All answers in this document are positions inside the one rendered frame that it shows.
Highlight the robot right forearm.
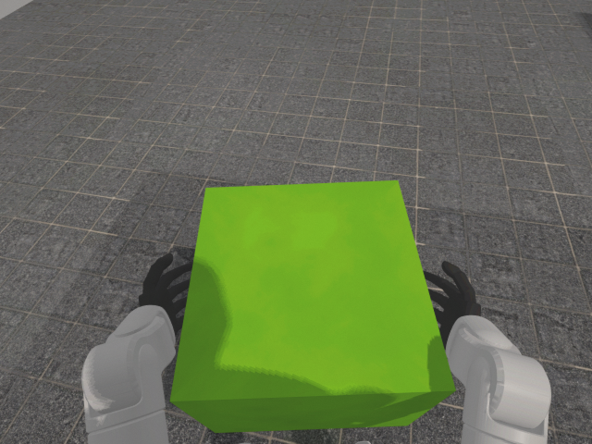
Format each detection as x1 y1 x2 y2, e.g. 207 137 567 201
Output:
446 315 551 444

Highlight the right robot hand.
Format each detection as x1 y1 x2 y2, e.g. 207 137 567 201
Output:
423 261 481 350

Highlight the left robot hand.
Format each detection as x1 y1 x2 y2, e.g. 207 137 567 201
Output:
139 253 193 337

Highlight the robot left forearm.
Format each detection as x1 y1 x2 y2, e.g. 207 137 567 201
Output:
81 305 176 444

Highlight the carton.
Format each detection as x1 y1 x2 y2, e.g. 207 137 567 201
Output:
170 180 456 433

